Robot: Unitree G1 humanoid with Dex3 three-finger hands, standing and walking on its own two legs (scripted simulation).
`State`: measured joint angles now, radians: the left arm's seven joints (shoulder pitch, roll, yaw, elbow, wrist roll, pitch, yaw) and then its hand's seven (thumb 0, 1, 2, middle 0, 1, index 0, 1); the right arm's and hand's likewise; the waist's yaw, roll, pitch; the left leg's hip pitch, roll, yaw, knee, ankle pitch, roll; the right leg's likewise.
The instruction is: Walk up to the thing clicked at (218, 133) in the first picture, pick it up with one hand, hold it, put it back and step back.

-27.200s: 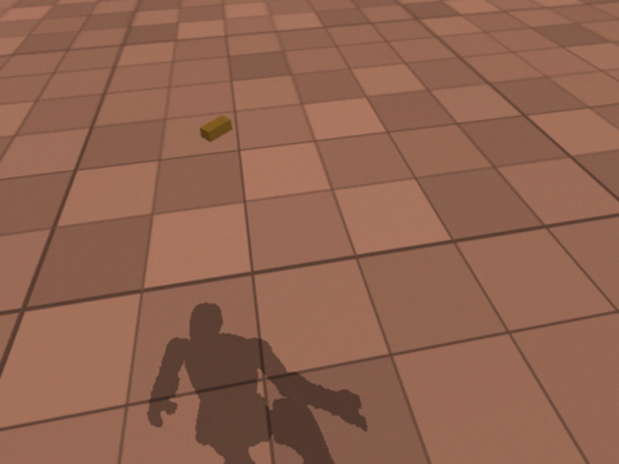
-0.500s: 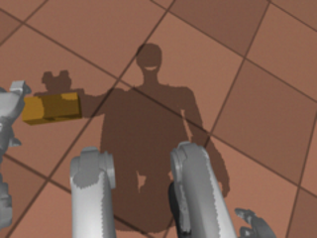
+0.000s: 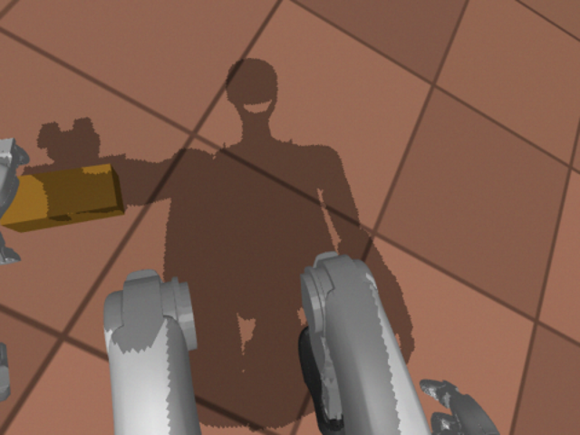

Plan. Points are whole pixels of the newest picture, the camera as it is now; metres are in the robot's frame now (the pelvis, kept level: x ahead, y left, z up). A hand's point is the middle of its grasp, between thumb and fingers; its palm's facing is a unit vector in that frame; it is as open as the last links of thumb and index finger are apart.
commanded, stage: rise first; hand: left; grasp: from above
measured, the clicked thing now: (65, 198) +0.47 +0.34 -0.30
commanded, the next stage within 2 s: approach in 1.44 s
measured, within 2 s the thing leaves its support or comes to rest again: neither
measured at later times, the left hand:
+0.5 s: hand (6, 213) +0.41 +0.36 -0.18, palm faces -0.43 -0.12 -0.90, open 14.3 cm
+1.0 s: hand (0, 206) +0.42 +0.37 -0.19, palm faces -0.42 -0.11 -0.90, open 14.3 cm
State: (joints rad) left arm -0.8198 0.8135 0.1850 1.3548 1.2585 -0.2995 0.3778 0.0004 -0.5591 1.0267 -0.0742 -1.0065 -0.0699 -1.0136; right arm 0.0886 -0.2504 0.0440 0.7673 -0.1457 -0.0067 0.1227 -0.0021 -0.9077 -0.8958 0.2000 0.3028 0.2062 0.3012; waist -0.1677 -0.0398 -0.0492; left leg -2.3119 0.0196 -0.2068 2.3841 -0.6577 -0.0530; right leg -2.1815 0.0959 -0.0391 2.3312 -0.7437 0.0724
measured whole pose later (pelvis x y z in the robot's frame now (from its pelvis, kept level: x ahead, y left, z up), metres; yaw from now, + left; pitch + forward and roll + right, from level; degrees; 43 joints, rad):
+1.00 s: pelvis +0.00 +0.01 -0.02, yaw -2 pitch +31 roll -11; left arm -0.88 0.92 0.20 1.45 1.28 -0.30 0.40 0.00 -0.58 1.04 -0.08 -1.00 -0.07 -1.02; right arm 0.09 -0.26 0.11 0.76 -0.18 -0.02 0.13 0.00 -0.91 -0.90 0.20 0.30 0.21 0.30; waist -0.22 -0.06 0.00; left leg -2.35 0.01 -0.24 2.45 -0.66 -0.05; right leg -2.20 0.10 -0.06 2.37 -0.74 0.07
